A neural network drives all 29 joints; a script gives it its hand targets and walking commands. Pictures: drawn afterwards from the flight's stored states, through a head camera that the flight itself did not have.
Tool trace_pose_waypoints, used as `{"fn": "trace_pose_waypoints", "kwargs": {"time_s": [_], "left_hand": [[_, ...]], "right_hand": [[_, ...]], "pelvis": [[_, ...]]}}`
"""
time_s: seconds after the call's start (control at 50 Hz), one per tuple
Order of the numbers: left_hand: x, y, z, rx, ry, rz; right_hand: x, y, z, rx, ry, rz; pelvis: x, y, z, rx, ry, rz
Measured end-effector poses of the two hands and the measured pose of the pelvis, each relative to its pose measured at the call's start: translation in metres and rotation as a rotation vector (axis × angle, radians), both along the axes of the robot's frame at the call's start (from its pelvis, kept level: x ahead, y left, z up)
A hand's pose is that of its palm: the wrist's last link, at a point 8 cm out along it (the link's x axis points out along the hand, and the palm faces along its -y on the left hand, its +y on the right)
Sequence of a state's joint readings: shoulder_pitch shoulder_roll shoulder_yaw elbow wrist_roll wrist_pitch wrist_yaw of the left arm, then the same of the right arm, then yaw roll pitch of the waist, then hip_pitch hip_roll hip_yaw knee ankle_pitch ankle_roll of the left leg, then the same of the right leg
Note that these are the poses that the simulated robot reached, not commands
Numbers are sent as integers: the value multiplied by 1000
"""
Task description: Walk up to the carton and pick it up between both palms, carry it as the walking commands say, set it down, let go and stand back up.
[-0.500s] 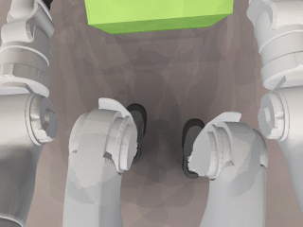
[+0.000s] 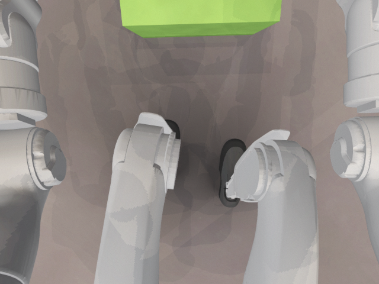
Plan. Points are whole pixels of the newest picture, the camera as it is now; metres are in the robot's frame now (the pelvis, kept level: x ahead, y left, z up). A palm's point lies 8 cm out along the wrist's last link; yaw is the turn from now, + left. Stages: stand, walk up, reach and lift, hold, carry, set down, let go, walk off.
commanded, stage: set down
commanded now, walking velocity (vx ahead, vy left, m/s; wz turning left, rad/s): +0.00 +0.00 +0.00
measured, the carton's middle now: out of the picture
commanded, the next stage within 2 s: let go in 1.06 s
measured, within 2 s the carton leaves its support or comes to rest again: neither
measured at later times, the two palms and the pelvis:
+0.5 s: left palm out of the picture +0.52 +0.31 +0.00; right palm out of the picture +0.59 -0.13 +0.00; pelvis -0.01 +0.00 +0.12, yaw +1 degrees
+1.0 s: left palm out of the picture +0.53 +0.31 +0.13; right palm out of the picture +0.60 -0.13 +0.13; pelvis +0.01 +0.01 +0.24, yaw +1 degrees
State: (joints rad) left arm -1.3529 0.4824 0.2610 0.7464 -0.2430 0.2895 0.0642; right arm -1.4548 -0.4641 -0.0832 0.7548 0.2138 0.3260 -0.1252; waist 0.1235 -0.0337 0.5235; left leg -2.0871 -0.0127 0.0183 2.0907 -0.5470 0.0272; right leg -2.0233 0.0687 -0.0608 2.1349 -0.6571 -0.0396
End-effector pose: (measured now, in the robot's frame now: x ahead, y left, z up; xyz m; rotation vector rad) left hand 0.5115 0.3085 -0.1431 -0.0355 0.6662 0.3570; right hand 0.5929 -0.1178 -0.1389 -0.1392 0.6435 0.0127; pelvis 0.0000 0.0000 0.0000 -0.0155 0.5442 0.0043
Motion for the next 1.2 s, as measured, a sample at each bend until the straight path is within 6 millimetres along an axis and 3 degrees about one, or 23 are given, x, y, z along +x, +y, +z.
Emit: {"fn": "trace_pose_waypoints", "kwargs": {"time_s": [0.14,0.42,0.76,0.94,1.08,1.2], "left_hand": [[2,11,50,1,-30,-10],[8,-4,118,-33,-11,-58],[5,9,222,-14,-1,-70],[13,5,267,-9,-17,-70],[17,1,277,-5,-8,-55],[2,-12,271,28,32,-123]], "right_hand": [[6,-2,40,-16,-4,-10],[-3,-17,114,-11,16,-23],[8,-2,217,13,27,11],[3,-10,261,17,23,-10],[5,-21,269,11,27,-18],[-12,-21,270,-36,28,-11]], "pelvis": [[-5,-1,33,-2,6,19],[-8,4,103,-15,18,18],[1,8,192,-25,-23,33],[7,13,234,-20,-57,29],[10,16,252,-12,-56,18],[18,16,264,-10,-65,16]]}}
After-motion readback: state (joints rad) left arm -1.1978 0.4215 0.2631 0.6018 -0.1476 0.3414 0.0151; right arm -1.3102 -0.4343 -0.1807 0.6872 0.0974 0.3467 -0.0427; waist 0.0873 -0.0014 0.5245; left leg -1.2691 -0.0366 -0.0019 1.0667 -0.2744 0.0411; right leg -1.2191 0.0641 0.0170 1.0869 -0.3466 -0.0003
